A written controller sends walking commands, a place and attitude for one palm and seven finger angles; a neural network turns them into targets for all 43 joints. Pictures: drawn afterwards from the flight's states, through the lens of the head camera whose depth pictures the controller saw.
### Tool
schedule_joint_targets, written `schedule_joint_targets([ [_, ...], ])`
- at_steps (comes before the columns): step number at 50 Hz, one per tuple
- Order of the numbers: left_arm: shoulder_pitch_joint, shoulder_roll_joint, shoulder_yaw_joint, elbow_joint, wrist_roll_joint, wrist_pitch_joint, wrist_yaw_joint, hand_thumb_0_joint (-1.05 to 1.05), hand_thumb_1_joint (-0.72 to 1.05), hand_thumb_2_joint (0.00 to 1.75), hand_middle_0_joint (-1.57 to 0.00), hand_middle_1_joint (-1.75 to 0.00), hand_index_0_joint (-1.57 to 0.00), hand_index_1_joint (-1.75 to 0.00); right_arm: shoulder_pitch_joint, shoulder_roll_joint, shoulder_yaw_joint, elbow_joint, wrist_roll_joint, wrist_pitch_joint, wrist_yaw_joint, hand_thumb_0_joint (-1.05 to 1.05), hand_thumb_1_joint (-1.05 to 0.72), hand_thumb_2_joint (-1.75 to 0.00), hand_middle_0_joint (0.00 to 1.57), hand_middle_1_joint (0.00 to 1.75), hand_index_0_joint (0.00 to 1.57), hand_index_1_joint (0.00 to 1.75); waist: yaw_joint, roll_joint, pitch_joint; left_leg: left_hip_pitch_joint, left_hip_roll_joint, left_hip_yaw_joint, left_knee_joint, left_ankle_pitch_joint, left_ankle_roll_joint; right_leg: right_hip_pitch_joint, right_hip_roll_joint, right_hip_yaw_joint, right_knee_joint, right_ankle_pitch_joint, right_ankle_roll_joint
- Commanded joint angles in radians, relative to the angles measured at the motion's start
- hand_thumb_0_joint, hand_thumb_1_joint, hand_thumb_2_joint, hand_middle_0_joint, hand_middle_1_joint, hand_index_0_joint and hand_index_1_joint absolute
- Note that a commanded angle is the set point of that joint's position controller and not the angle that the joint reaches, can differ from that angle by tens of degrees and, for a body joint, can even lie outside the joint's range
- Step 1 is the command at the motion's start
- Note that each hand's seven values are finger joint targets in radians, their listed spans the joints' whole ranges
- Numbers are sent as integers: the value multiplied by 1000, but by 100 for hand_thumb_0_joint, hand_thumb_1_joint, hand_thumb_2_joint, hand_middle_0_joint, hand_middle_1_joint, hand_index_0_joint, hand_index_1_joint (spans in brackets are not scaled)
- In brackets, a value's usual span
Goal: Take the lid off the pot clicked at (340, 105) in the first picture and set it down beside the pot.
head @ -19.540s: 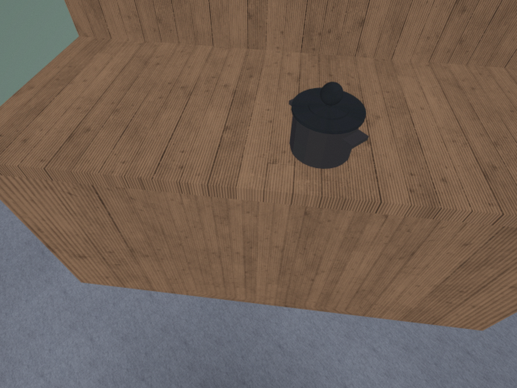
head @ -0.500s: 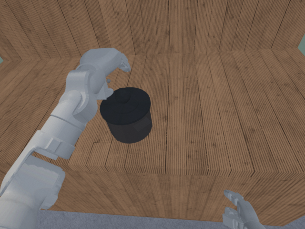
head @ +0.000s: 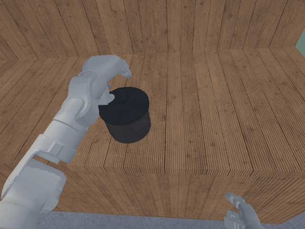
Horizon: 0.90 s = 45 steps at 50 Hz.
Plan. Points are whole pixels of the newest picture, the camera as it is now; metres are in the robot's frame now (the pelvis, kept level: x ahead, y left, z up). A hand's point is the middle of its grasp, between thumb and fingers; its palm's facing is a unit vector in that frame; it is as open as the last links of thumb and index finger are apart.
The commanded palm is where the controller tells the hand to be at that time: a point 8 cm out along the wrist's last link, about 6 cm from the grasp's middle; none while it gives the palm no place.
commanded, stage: lower the open fingers around the knob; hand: left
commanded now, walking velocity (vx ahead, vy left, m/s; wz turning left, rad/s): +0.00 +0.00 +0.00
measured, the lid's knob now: (121, 95) +0.46 +0.11 +0.11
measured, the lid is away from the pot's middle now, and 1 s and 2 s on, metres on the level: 0.00 0.00 0.01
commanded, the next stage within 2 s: close the fingers and squeeze the knob in 0.88 s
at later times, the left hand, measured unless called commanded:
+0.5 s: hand (115, 97) +0.42 +0.11 +0.15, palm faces -0.22 -0.04 -0.98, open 10.1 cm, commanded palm +0.40 +0.12 +0.20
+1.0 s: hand (116, 99) +0.42 +0.11 +0.13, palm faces -0.25 -0.05 -0.97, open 10.1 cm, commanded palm +0.41 +0.12 +0.19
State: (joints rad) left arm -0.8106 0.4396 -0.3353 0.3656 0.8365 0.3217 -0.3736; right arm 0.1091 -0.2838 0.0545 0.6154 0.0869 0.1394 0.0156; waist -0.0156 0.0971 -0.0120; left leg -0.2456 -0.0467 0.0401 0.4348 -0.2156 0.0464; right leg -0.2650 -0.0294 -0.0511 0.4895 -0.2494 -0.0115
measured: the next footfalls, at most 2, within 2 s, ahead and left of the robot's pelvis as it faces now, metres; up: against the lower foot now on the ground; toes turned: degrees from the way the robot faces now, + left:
none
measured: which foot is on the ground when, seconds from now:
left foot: down 0.00-1.00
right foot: down 0.00-1.00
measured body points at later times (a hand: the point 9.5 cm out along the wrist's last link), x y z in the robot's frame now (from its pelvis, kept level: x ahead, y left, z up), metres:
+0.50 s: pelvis +0.00 +0.00 +0.00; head +0.01 -0.05 +0.45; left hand +0.42 +0.11 +0.20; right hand +0.18 -0.23 -0.12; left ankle +0.01 +0.09 -0.74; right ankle +0.00 -0.11 -0.74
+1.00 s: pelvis +0.00 +0.00 +0.00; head +0.01 -0.05 +0.45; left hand +0.43 +0.12 +0.18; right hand +0.16 -0.25 -0.12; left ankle +0.01 +0.09 -0.74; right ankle +0.00 -0.11 -0.74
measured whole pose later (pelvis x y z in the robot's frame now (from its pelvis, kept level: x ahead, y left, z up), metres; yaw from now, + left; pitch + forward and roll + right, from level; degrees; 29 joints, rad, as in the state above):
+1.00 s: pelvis +0.00 +0.00 +0.00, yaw +0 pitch +2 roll +1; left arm -0.78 0.38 -0.35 0.52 0.84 0.31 -0.32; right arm 0.14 -0.29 0.04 0.65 0.09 0.13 0.01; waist -0.04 0.10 -0.02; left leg -0.25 -0.04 0.04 0.44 -0.22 0.04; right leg -0.27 -0.02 -0.05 0.49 -0.25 -0.02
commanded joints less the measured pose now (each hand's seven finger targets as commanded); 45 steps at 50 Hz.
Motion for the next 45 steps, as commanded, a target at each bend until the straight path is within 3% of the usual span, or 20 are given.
schedule_joint_targets([
  [1,-484,178,129,-205,31,2,45,0,-34,153,-85,-8,-85,-8,-138,-78,-42,-164,3,-53,9,0,-90,-90,20,30,20,30,10,-112,-403,150,19,-60,-16,284,16,142,7,19,-29,325,-26],
  [3,-385,233,194,-146,11,-6,53,0,-34,153,-85,-8,-85,-8,-127,-97,-43,-156,3,-49,8,0,-90,-90,20,30,20,30,15,-141,-360,106,18,-54,-17,257,16,151,2,24,-39,324,-24],
  [4,-399,190,150,-144,21,-6,48,0,-34,153,-85,-8,-85,-8,-138,-84,-33,-159,5,-47,9,0,-90,-90,20,30,20,30,13,-163,-347,91,16,-45,-28,242,12,156,4,21,-38,318,-18],
  [6,-403,177,134,-167,26,-5,50,0,-34,153,-85,-8,-85,-8,-145,-83,-36,-166,8,-44,6,0,-90,-90,20,30,20,30,12,-148,-340,102,19,-42,-27,234,14,138,3,23,-42,310,-19],
  [13,-471,203,149,-204,14,-5,69,0,-34,153,-85,-8,-85,-8,-138,-90,-47,-155,2,-47,1,0,-90,-90,20,30,20,30,-3,-99,-384,130,16,-60,-14,226,19,133,4,25,-37,291,-27],
  [14,-471,178,126,-195,25,-3,67,0,-34,153,-85,-8,-85,-8,-138,-78,-41,-151,3,-48,2,0,-90,-90,20,30,20,30,0,-109,-401,141,16,-51,-20,245,18,144,9,25,-33,303,-22],
  [16,-434,129,91,-125,29,7,66,0,-34,153,-85,-8,-85,-8,-135,-76,-40,-145,8,-44,4,0,-90,-90,20,30,20,30,-6,-130,-343,120,19,-51,-20,227,14,108,12,16,-39,290,-21],
  [18,-396,146,120,-85,13,4,72,0,-34,153,-85,-8,-85,-8,-125,-92,-47,-137,7,-37,3,0,-90,-90,20,30,20,30,-8,-155,-323,98,18,-49,-20,190,15,106,9,17,-48,266,-20],
  [22,-464,150,106,-121,36,1,76,0,-34,153,-85,-8,-85,-8,-136,-79,-40,-146,4,-44,0,0,-90,-90,20,30,20,30,-2,-138,-375,112,14,-50,-18,228,18,146,7,29,-37,319,-20],
  [23,-443,193,150,-135,23,-6,83,0,-34,153,-85,-8,-85,-8,-126,-92,-48,-142,2,-42,1,0,-90,-90,20,30,20,30,-4,-139,-392,116,15,-54,-10,241,21,157,6,28,-34,334,-22],
  [24,-461,164,120,-135,32,-6,80,0,-34,153,-85,-8,-85,-8,-136,-80,-40,-147,2,-44,2,0,-90,-90,20,30,20,30,0,-127,-401,119,13,-48,-15,255,18,165,8,28,-28,344,-20],
  [28,-391,129,111,-57,18,-2,83,0,-34,153,-85,-8,-85,-8,-118,-90,-46,-139,5,-39,2,0,-90,-90,20,30,20,30,-9,-155,-335,89,14,-45,-15,213,17,131,7,23,-43,318,-18],
  [29,-422,130,102,-84,28,-5,83,0,-34,153,-85,-8,-85,-8,-120,-82,-42,-143,4,-38,2,0,-90,-90,20,30,20,30,-4,-146,-369,99,14,-43,-24,212,17,148,9,24,-37,310,-16],
  [33,-427,161,130,-40,25,-8,92,0,-34,153,-85,-8,-85,-8,-105,-93,-47,-132,3,-40,-7,0,-90,-90,20,30,20,30,-14,-162,-342,84,14,-48,-19,194,21,135,9,27,-46,303,-18],
  [34,-446,123,91,-37,32,-7,90,0,-34,153,-85,-8,-85,-8,-107,-83,-44,-134,2,-43,-7,0,-90,-90,20,30,20,30,-14,-143,-360,94,11,-41,-20,194,23,139,10,32,-43,306,-15],
  [36,-485,155,113,-84,36,-10,94,0,-34,153,-85,-8,-85,-8,-106,-84,-47,-134,2,-45,-9,0,-90,-90,20,30,20,30,-10,-122,-383,112,11,-49,-19,207,24,147,9,32,-41,319,-18],
  [38,-418,164,137,-16,27,-13,98,0,-34,153,-85,-8,-85,-8,-89,-91,-50,-129,1,-49,-11,0,-90,-90,20,30,20,30,-12,-143,-368,94,10,-49,-11,209,26,146,9,31,-43,323,-19],
  [40,-449,127,96,-3,39,-10,96,0,-34,153,-85,-8,-85,-8,-94,-83,-46,-126,5,-47,-12,0,-90,-90,20,30,20,30,-15,-137,-342,89,14,-46,-22,185,22,123,11,28,-46,295,-16],
  [42,-492,136,99,-78,39,-13,96,0,-34,153,-85,-8,-85,-8,-97,-82,-51,-132,2,-53,-9,0,-90,-90,20,30,20,30,-11,-97,-396,128,12,-54,-16,222,25,138,10,31,-38,329,-22],
  [45,-435,144,118,-21,35,-11,93,0,-34,153,-85,-8,-85,-8,-87,-83,-52,-128,1,-55,-7,0,-90,-90,20,30,20,30,-9,-142,-373,107,12,-53,-13,219,27,142,13,28,-40,334,-19],
])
